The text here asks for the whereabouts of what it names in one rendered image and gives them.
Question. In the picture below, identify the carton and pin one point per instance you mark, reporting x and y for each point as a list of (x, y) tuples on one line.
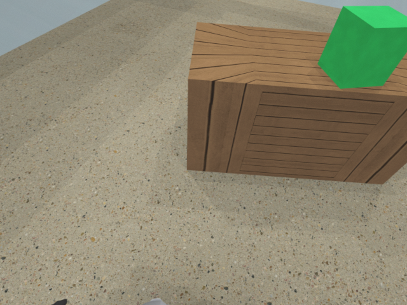
[(365, 46)]

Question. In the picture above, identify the pedestal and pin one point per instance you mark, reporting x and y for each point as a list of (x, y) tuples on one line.
[(259, 104)]

